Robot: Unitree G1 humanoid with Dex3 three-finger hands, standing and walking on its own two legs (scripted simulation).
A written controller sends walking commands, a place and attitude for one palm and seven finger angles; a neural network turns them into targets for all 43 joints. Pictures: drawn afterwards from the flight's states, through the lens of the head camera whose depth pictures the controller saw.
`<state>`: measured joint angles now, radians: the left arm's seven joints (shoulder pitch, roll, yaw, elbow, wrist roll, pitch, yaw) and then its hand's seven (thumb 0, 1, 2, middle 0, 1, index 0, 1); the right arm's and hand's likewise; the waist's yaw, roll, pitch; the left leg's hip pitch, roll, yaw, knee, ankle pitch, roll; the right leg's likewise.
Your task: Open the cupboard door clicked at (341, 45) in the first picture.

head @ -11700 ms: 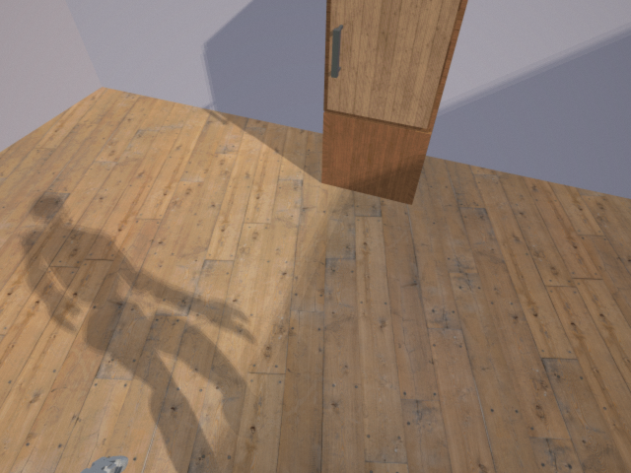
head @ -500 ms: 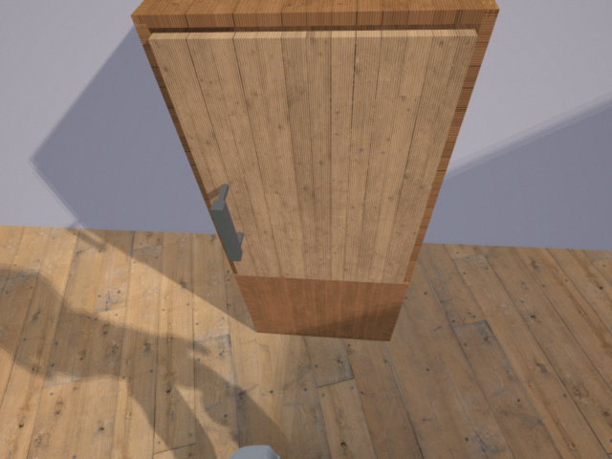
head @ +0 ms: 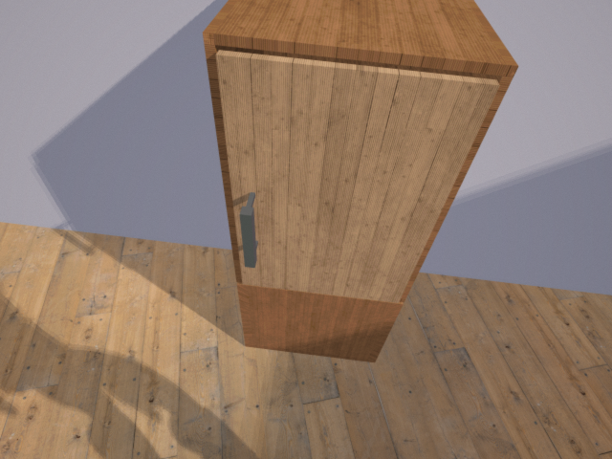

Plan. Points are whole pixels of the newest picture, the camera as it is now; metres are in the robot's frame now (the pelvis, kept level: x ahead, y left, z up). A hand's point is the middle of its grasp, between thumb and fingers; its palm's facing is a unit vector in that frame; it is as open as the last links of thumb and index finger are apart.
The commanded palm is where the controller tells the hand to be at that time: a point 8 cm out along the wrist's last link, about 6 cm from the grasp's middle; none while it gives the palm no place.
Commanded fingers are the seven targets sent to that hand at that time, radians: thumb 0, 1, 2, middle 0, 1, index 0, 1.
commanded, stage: come to a stop and stand still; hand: left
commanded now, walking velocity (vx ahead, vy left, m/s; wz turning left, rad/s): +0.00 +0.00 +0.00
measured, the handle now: (251, 231) +0.55 +0.15 -0.10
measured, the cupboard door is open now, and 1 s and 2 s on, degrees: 0 0 0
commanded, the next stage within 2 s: look again from close up in 0.24 s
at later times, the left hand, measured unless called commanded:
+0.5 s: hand out of the picture +0.00 +0.15 -0.18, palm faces +0.01 -0.98 -0.18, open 7.4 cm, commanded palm none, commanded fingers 0.00 0.90 0.90 -0.20 -0.30 -0.20 -0.30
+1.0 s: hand out of the picture +0.08 +0.14 -0.15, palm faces +0.13 -0.97 -0.22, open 7.4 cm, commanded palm +0.12 +0.19 -0.08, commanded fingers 0.00 0.81 0.86 -0.21 -0.36 -0.21 -0.36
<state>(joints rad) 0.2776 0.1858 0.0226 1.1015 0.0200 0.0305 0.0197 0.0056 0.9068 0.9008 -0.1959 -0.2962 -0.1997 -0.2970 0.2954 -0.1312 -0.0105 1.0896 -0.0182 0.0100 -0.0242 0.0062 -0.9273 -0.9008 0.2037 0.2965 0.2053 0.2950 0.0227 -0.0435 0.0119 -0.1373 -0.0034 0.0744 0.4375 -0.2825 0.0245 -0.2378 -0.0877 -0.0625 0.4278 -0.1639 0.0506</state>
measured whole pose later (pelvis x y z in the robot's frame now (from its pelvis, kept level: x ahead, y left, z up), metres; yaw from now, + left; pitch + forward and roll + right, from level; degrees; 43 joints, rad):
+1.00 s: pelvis +0.02 -0.05 +0.00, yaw +0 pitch +0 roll +1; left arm 0.32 0.15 0.03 0.80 -0.06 0.01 0.03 0.01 0.91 0.90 -0.20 -0.30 -0.20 -0.30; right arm 0.31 -0.19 0.01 1.02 0.00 -0.07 -0.04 0.00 -0.91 -0.90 0.20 0.30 0.20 0.29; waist 0.01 0.04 0.05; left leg -0.14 0.06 0.06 0.47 -0.32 -0.04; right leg -0.28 -0.03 -0.08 0.53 -0.25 -0.02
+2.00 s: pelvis -0.04 +0.00 -0.11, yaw +0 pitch +18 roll -3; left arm 0.25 0.30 0.28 0.13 -0.30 -0.38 -0.38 0.00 -0.14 0.46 -0.27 -0.96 -0.27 -0.96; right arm 0.24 -0.29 -0.01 0.54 0.02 -0.25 -0.05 0.01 -0.91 -0.90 0.21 0.30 0.21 0.30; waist -0.02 0.00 -0.14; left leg -1.01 0.01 -0.02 1.30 -0.61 0.02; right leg -1.07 -0.08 -0.06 1.19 -0.44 0.03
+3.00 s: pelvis -0.03 -0.01 -0.12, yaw +0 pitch +20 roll -3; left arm 0.03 0.41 0.46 0.38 -0.38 -0.38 -0.57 -0.01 -0.50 0.30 -0.30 -1.20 -0.30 -1.20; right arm 0.24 -0.28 0.02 0.52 0.03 -0.20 -0.05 0.01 -0.91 -0.90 0.21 0.30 0.21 0.30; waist -0.03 0.00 -0.14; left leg -1.04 0.03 -0.04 1.30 -0.62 0.00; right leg -1.11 -0.06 -0.07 1.21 -0.45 0.02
